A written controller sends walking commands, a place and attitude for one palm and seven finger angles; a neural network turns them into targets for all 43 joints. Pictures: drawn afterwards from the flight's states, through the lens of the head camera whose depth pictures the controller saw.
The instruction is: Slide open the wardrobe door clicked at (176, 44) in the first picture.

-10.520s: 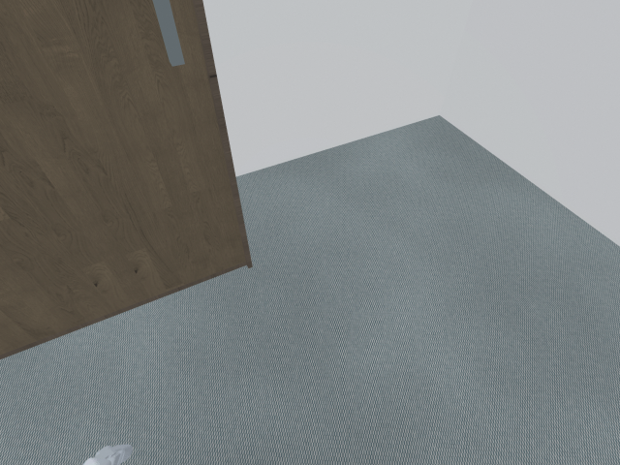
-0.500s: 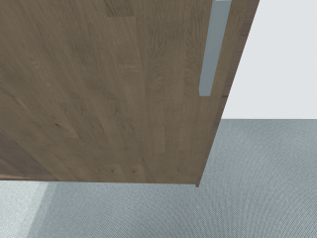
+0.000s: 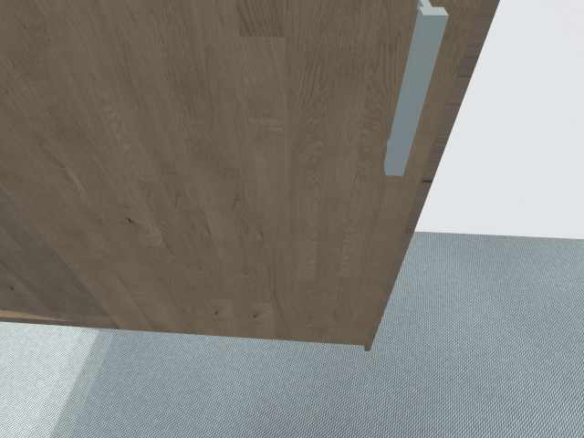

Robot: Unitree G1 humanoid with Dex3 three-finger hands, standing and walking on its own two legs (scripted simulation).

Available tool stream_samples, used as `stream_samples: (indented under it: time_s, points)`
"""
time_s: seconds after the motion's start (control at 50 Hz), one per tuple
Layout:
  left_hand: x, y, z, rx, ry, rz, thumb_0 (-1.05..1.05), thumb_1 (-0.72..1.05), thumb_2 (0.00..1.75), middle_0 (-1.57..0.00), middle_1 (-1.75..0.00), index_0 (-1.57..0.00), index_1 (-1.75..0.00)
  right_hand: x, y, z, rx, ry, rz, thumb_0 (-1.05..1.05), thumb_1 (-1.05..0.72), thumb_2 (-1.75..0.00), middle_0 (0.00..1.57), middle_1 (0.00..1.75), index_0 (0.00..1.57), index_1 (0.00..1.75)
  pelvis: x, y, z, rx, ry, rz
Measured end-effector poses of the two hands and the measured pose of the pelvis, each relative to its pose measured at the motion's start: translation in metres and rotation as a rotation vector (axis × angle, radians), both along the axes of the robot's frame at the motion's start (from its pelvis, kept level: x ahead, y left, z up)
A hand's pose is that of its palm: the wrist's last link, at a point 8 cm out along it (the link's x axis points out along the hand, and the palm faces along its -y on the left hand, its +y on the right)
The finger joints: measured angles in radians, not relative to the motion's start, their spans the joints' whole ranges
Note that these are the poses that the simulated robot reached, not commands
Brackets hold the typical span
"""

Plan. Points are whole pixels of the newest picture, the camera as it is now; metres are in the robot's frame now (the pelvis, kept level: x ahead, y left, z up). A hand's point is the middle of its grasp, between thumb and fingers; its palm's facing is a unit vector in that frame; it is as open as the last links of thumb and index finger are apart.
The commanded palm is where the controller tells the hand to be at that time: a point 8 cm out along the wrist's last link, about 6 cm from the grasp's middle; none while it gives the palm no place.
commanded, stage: come to a stop and stand still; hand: right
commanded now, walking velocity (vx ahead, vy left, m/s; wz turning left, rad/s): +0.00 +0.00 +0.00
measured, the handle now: (407, 95) +0.52 -0.13 +0.22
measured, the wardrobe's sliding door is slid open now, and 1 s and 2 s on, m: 0.00 0.00 0.00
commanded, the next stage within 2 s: look again from close up in 0.46 s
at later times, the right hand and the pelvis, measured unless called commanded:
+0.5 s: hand out of the picture +0.02 -0.20 -0.18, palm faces +0.03 +0.98 -0.21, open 7.4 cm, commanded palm none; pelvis +0.00 -0.01 -0.01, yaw +0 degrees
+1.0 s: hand out of the picture -0.01 -0.23 -0.17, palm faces -0.01 +0.97 -0.26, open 7.4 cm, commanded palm none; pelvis -0.03 -0.03 -0.01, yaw +0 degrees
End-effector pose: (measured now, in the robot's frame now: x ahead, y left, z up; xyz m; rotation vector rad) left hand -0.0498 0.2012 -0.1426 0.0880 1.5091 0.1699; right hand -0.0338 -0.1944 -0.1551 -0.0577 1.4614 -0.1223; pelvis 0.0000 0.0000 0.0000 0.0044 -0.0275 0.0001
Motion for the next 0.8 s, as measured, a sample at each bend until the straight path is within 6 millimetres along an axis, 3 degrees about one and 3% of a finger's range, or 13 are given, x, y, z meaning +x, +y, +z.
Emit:
stream_samples:
  time_s: [0.1, 0.2, 0.36, 0.48, 0.58, 0.68, 0.8]
  points:
    - [-0.010, -0.011, 0.000, -0.019, 0.021, 0.013, 0.01, 0.91, 0.90, -0.20, -0.30, -0.20, -0.30, -0.007, 0.003, -0.001, 0.006, 0.016, -0.009, 0.00, -0.91, -0.90, 0.20, 0.29, 0.19, 0.29, -0.002, -0.001, 0.000, 0.001, 0.006, -0.002]
    - [-0.005, -0.017, -0.002, -0.031, 0.004, 0.008, 0.01, 0.91, 0.90, -0.20, -0.30, -0.20, -0.30, -0.011, 0.003, -0.001, 0.010, 0.020, 0.002, 0.00, -0.91, -0.90, 0.20, 0.29, 0.19, 0.29, -0.002, -0.003, -0.001, 0.002, 0.007, -0.005]
    - [0.042, 0.006, -0.010, 0.036, -0.167, -0.026, 0.02, 0.92, 0.90, -0.20, -0.30, -0.20, -0.30, 0.012, -0.026, -0.003, -0.064, -0.082, 0.018, 0.00, -0.90, -0.90, 0.20, 0.29, 0.20, 0.30, -0.001, -0.010, -0.012, 0.015, 0.017, -0.016]
    - [0.075, 0.021, -0.002, 0.079, -0.293, -0.044, 0.01, 0.92, 0.90, -0.20, -0.30, -0.20, -0.30, 0.039, -0.047, 0.001, -0.105, -0.186, 0.043, 0.00, -0.91, -0.90, 0.20, 0.29, 0.19, 0.29, -0.003, -0.014, -0.013, 0.011, -0.006, 0.002]
    - [0.090, 0.027, 0.006, 0.096, -0.356, -0.070, 0.01, 0.91, 0.90, -0.20, -0.30, -0.20, -0.30, 0.056, -0.062, 0.009, -0.132, -0.253, 0.067, 0.00, -0.91, -0.90, 0.20, 0.29, 0.19, 0.29, -0.010, -0.017, -0.012, 0.010, -0.018, 0.007]
    - [0.091, 0.030, 0.011, 0.102, -0.367, -0.089, 0.01, 0.91, 0.90, -0.20, -0.30, -0.20, -0.30, 0.059, -0.073, 0.016, -0.150, -0.277, 0.088, 0.00, -0.90, -0.90, 0.20, 0.29, 0.20, 0.30, -0.018, -0.020, -0.010, 0.011, -0.019, 0.007]
    - [0.077, 0.032, 0.012, 0.106, -0.324, -0.096, 0.01, 0.91, 0.90, -0.20, -0.30, -0.20, -0.30, 0.048, -0.083, 0.018, -0.158, -0.250, 0.099, 0.00, -0.90, -0.90, 0.20, 0.29, 0.20, 0.30, -0.024, -0.023, -0.008, 0.012, -0.014, 0.004]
